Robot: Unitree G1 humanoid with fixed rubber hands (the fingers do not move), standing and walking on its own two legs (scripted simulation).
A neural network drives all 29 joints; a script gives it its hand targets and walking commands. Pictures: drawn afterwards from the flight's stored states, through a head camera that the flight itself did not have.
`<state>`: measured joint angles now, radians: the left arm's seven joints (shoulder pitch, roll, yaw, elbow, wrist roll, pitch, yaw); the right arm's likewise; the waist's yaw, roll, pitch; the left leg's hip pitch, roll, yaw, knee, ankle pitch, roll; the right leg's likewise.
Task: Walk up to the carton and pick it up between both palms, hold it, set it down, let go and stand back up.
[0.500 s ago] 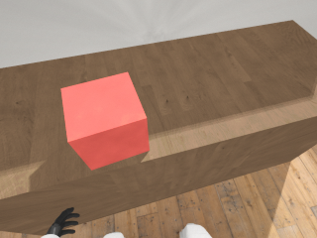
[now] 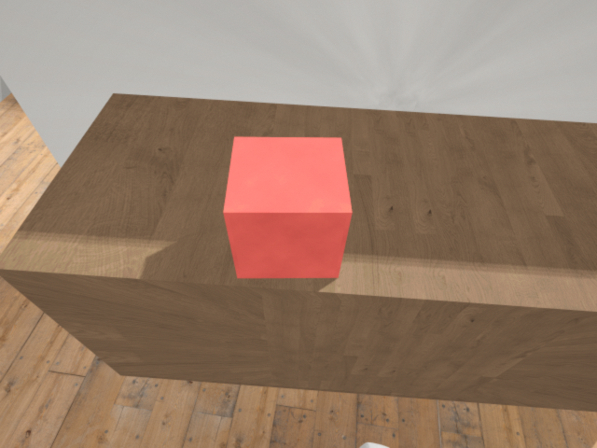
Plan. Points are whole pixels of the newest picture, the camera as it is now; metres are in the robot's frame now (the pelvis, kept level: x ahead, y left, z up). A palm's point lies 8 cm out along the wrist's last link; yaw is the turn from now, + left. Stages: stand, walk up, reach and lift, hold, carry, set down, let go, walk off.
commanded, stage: walk up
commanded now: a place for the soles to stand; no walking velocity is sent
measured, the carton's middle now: (288, 209) +0.50 +0.02 -0.01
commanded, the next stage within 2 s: none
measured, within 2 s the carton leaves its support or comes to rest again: neither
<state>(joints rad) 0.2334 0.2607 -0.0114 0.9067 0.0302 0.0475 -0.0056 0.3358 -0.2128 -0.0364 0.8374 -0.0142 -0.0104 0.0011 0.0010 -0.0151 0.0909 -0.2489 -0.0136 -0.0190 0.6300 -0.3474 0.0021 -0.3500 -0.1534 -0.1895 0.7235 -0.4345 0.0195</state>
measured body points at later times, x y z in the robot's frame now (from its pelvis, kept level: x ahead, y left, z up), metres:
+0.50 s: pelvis +0.04 +0.00 +0.01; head +0.05 +0.00 +0.46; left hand +0.04 +0.24 -0.14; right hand +0.11 -0.24 -0.14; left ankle -0.01 +0.13 -0.72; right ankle +0.05 -0.12 -0.72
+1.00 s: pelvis +0.05 -0.01 +0.00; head +0.07 +0.01 +0.45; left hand +0.04 +0.26 -0.15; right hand +0.15 -0.24 -0.13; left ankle -0.01 +0.11 -0.72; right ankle +0.05 -0.13 -0.72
